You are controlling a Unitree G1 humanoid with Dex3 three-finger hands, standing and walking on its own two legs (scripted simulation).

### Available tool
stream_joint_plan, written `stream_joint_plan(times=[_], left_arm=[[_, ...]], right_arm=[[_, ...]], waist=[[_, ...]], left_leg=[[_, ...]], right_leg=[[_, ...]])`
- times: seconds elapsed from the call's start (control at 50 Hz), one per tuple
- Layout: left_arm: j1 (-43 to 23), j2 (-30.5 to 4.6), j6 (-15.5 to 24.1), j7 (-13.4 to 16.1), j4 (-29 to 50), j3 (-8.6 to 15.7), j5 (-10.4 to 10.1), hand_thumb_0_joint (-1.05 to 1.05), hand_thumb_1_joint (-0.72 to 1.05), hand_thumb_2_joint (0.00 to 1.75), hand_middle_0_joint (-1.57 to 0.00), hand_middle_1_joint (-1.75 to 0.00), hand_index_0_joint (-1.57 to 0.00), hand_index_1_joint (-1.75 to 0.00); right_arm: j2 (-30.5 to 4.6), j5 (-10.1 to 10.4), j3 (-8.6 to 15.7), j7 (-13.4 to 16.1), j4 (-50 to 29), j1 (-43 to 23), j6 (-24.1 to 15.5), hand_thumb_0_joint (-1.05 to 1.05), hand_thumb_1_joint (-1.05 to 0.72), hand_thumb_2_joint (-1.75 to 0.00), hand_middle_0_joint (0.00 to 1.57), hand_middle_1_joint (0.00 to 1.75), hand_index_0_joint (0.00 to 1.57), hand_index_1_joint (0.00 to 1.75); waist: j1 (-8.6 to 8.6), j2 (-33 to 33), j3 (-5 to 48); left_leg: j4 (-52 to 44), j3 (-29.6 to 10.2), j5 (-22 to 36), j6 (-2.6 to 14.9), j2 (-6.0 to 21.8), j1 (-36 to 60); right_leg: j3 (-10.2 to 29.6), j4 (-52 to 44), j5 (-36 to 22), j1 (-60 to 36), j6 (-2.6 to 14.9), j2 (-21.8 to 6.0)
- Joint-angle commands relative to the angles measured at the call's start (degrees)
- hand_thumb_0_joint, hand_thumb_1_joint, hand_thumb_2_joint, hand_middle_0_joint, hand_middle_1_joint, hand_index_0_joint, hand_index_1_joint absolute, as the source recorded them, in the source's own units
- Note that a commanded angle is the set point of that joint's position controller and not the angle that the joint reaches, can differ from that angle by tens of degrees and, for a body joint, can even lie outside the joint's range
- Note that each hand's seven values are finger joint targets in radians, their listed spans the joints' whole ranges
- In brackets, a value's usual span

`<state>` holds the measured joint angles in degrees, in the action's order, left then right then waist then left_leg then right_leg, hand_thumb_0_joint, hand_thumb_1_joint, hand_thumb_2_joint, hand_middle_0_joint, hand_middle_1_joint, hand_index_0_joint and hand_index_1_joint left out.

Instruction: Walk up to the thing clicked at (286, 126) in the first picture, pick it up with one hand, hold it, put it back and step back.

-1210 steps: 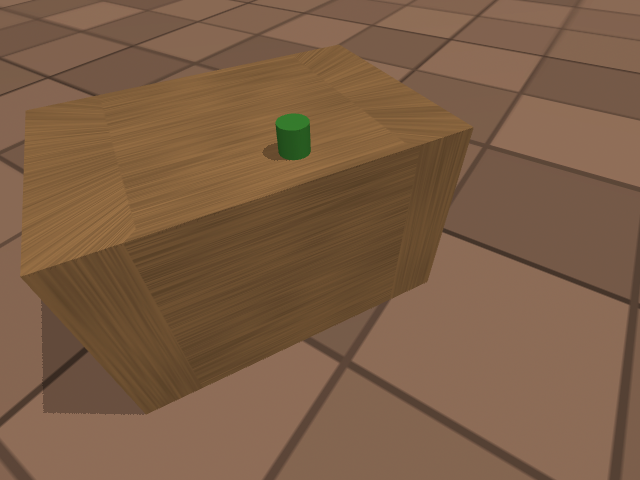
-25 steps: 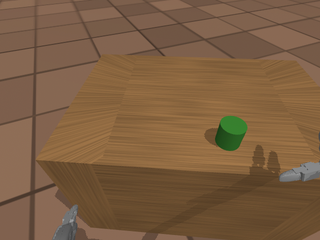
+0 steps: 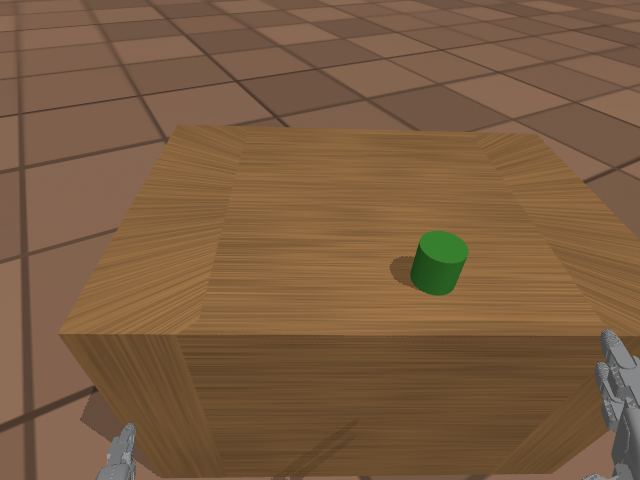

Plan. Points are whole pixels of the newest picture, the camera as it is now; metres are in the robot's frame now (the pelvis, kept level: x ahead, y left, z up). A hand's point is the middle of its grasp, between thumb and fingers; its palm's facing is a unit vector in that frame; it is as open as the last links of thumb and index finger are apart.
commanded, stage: sink last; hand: right
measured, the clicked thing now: (437, 263) +0.52 -0.22 -0.02
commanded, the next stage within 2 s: home in 0.18 s
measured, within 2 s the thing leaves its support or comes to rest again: neither
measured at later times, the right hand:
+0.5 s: hand (591, 416) +0.19 -0.26 +0.09, palm faces +0.37 +0.85 -0.38, open 17.4 cm
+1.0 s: hand out of the picture +0.19 -0.18 -0.09, palm faces +0.08 +0.98 -0.21, open 17.4 cm
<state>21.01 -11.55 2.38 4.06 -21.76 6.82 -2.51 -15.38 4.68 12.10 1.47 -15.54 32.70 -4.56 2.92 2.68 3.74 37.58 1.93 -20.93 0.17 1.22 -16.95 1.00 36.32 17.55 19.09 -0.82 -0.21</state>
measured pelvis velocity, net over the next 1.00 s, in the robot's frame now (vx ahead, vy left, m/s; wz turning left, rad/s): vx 0.01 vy -0.01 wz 0.02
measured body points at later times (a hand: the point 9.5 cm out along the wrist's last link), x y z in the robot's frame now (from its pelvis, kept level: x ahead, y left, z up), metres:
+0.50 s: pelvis +0.00 +0.00 +0.01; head +0.00 +0.03 +0.46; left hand +0.17 +0.23 -0.08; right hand +0.16 -0.30 +0.12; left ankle -0.01 +0.11 -0.72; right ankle +0.02 -0.13 -0.72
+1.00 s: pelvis +0.01 -0.01 +0.01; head +0.04 -0.01 +0.46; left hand +0.17 +0.22 -0.08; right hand +0.18 -0.23 -0.07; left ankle -0.01 +0.11 -0.72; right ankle +0.02 -0.13 -0.72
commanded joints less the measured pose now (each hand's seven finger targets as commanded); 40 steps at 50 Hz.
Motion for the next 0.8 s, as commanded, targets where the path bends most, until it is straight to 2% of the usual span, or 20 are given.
stream_joint_plan(times=[0.0,0.02,0.08,0.12,0.16,0.2,0.24,0.3,0.32,0.4,0.44,0.46,0.5,0.52,0.56,0.6,0.68,0.7,0.76,0.78], left_arm=[[-3.6,-11.3,4.3,1.2,6.9,7.9,0.4,0.0,-0.53,0.06,-0.05,-0.05,-0.05,-0.06],[-4.4,-10.9,4.8,1.1,8.6,6.9,0.5,0.0,-0.53,0.06,-0.05,-0.05,-0.05,-0.05],[-4.4,-4.1,5.0,0.4,6.2,0.4,0.8,0.0,-0.55,0.07,-0.05,-0.05,-0.04,-0.06],[-8.3,-5.9,5.7,0.8,10.3,0.7,1.0,0.0,-0.55,0.07,-0.05,-0.05,-0.04,-0.06],[-7.8,-6.5,5.7,1.0,7.8,1.1,1.2,0.0,-0.55,0.08,-0.05,-0.05,-0.04,-0.06],[-8.8,-9.9,6.0,1.7,7.3,4.3,1.5,0.0,-0.56,0.09,-0.05,-0.05,-0.04,-0.06],[-7.9,-10.6,6.2,2.1,5.6,5.3,1.8,0.0,-0.56,0.09,-0.05,-0.05,-0.04,-0.06],[-6.0,-7.3,6.3,1.8,1.9,2.4,1.8,0.0,-0.4,0.25,-0.11,-0.14,-0.11,-0.14],[-6.3,-3.6,6.1,1.3,0.4,-1.2,1.7,0.0,-0.32,0.33,-0.1,-0.14,-0.1,-0.14],[-11.7,1.1,6.8,0.5,2.9,-7.7,1.3,0.0,0.0,0.5,-0.13,-0.18,-0.13,-0.18],[-9.7,-2.2,6.8,1.0,3.1,-5.2,1.5,0.0,0.16,0.53,-0.13,-0.19,-0.13,-0.19],[-7.3,-6.2,7.0,1.3,4.8,-1.8,1.6,0.0,0.24,0.54,-0.14,-0.19,-0.14,-0.19],[-3.1,-8.9,6.4,1.3,1.6,0.8,1.7,0.0,0.34,0.58,-0.14,-0.2,-0.14,-0.2],[-3.3,-8.4,6.4,0.8,0.6,0.2,1.5,0.0,0.41,0.62,-0.15,-0.22,-0.15,-0.22],[-3.7,-9.8,6.6,0.6,-0.8,2.4,1.3,0.0,0.54,0.69,-0.16,-0.24,-0.16,-0.24],[-4.6,-8.2,6.5,0.1,-2.0,0.7,1.4,0.0,0.59,0.72,-0.17,-0.24,-0.17,-0.24],[-13.5,-1.4,6.6,-0.5,-0.6,-6.4,1.5,0.0,0.79,0.84,-0.19,-0.28,-0.19,-0.28],[-16.5,-1.7,6.8,-0.2,1.4,-6.6,1.5,0.0,0.87,0.88,-0.2,-0.29,-0.2,-0.29],[-16.8,-0.9,6.0,0.5,-2.2,-7.4,1.6,0.0,0.9,0.9,-0.2,-0.29,-0.2,-0.3],[-16.8,-3.4,6.0,0.8,-1.1,-5.7,1.8,0.0,0.9,0.9,-0.2,-0.29,-0.2,-0.3]], right_arm=[[-9.9,0.2,7.9,1.0,-9.4,-7.5,-4.6,0.0,0.58,-0.05,0.05,0.06,0.05,0.06],[-11.0,0.0,9.0,1.1,-9.6,-7.3,-5.1,0.0,0.58,-0.05,0.05,0.06,0.05,0.06],[-9.9,-0.5,7.9,1.0,-8.4,-6.4,-7.4,0.0,0.57,-0.06,0.05,0.06,0.05,0.06],[-11.4,-0.5,9.8,1.5,-8.9,-7.5,-8.6,0.0,0.57,-0.06,0.05,0.06,0.05,0.06],[-15.2,-0.5,13.9,2.0,-8.6,-8.3,-9.5,0.0,0.58,-0.06,0.05,0.06,0.05,0.06],[-17.8,-0.4,16.5,2.7,-10.2,-9.9,-10.2,0.0,0.58,-0.06,0.05,0.06,0.05,0.06],[-18.1,-0.4,17.4,3.0,-9.7,-8.6,-10.8,0.0,0.57,-0.06,0.05,0.06,0.05,0.06],[-15.1,-0.6,15.4,2.8,-3.8,-6.6,-11.1,0.0,0.55,-0.06,0.05,0.05,0.05,0.05],[-11.5,-0.7,11.6,2.2,-5.4,-8.3,-11.6,0.0,0.54,-0.06,0.05,0.06,0.05,0.06],[-6.8,-1.0,6.6,0.7,0.4,-11.6,-12.1,0.0,0.53,-0.07,0.06,0.06,0.06,0.06],[-8.2,-1.0,7.4,0.5,3.2,-11.5,-12.3,0.0,0.53,-0.07,0.06,0.06,0.06,0.06],[-11.2,-1.0,9.8,0.6,2.6,-11.4,-12.3,0.0,0.51,-0.08,0.06,0.06,0.06,0.06],[-10.4,-1.1,8.5,0.2,5.7,-6.8,-11.5,0.0,0.5,-0.09,0.06,0.06,0.06,0.06],[-8.8,-1.0,6.7,-0.1,5.9,-6.4,-11.1,0.0,0.51,-0.08,0.06,0.06,0.06,0.06],[-7.1,-1.2,3.7,-0.2,4.3,-9.5,-10.2,0.0,0.53,-0.07,0.06,0.06,0.06,0.06],[-5.2,-1.7,1.0,-0.1,8.0,-9.1,-8.6,0.0,0.53,-0.07,0.06,0.06,0.06,0.06],[-2.6,-2.8,-3.8,0.6,14.3,-11.1,-7.4,0.0,0.54,-0.06,0.05,0.06,0.05,0.06],[-1.2,-2.8,-5.8,0.6,17.1,-13.6,-7.3,0.0,0.55,-0.06,0.05,0.05,0.05,0.05],[-1.2,-3.3,-7.5,1.1,22.2,-15.7,-6.7,0.0,0.54,-0.06,0.05,0.05,0.05,0.05],[-1.4,-3.6,-7.4,1.2,26.4,-14.5,-6.2,0.0,0.55,-0.06,0.05,0.05,0.05,0.05]], waist=[[-2.98,-3.4,-6.0],[-2.21,-4.6,-5.2],[0.51,-6.4,-3.7],[1.24,-7.3,0.7],[2.38,-4.5,1.2],[2.2,-1.0,3.3],[2.1,0.5,3.1],[0.77,-0.6,-2.3],[0.65,-0.5,-3.4],[-0.16,-4.7,-5.4],[-0.87,-6.3,-4.0],[-1.35,-7.0,-1.2],[-1.59,-4.4,-0.7],[-1.46,-3.6,-1.8],[-2.55,-0.5,-0.9],[-2.77,-0.4,0.2],[-1.45,-2.4,2.5],[-2.16,-4.7,2.9],[-1.63,-0.6,3.5],[-2.43,-1.1,4.8]], left_leg=[[-10.4,0.1,-0.6,-0.52,0.0,-8.0],[-10.8,0.0,-1.1,-0.57,0.2,-7.5],[-10.9,-1.2,-1.0,-0.65,0.8,-5.3],[-10.0,-1.1,2.4,-0.71,0.7,-2.3],[-10.3,-1.9,2.2,-0.59,1.3,-1.1],[-10.6,-2.2,2.7,-0.31,1.4,-0.1],[-11.0,-2.3,2.8,-0.24,1.4,0.8],[-11.8,-1.2,3.2,-0.32,0.7,-1.0],[-12.2,-1.4,3.8,-0.4,0.9,-1.5],[-14.0,-1.1,0.3,-0.53,0.4,-2.8],[-14.1,-1.0,2.8,-0.79,0.4,-1.9],[-13.3,-0.7,6.8,-0.98,0.4,-0.3],[-11.8,0.5,11.3,-0.83,-0.2,0.7],[-11.5,0.8,11.5,-0.67,-0.3,0.4],[-10.6,1.6,13.2,-0.11,-1.1,-0.1],[-10.4,2.1,14.5,0.24,-1.4,0.2],[-9.5,2.2,16.9,0.23,-1.5,2.5],[-9.4,2.1,17.0,0.08,-1.6,2.7],[-9.3,1.1,16.0,0.34,-1.1,2.7],[-9.1,0.8,16.9,0.22,-0.9,3.2]], right_leg=[[-2.7,-6.4,1.1,-1.9,1.89,0.7],[-2.7,-6.0,1.0,-1.5,1.86,0.9],[-2.8,-4.9,-1.6,-1.0,1.5,1.1],[-2.8,-4.9,-4.1,-1.8,1.44,1.0],[-3.1,-4.9,-4.2,-1.3,1.39,1.5],[-3.1,-5.6,-4.4,-2.7,1.35,1.6],[-3.2,-6.1,-4.6,-3.1,1.32,1.7],[-2.9,-7.4,-4.3,-2.6,1.55,1.2],[-3.2,-7.3,-5.1,-2.9,1.41,1.2],[-3.0,-9.2,-3.4,-3.6,1.32,0.6],[-3.1,-9.2,-5.5,-5.0,1.53,0.8],[-3.1,-9.2,-8.1,-6.7,1.62,0.9],[-3.2,-9.8,-10.3,-7.8,1.8,0.8],[-3.2,-10.3,-10.1,-7.7,1.78,0.8],[-2.5,-11.2,-11.4,-9.5,1.53,0.2],[-2.0,-11.0,-13.4,-10.1,1.44,-0.3],[-1.5,-9.5,-16.8,-8.0,1.22,-0.8],[-1.4,-9.3,-16.6,-7.2,1.34,-0.9],[-2.1,-8.8,-14.9,-6.2,1.21,-0.4],[-2.4,-8.3,-15.3,-6.3,1.28,-0.2]])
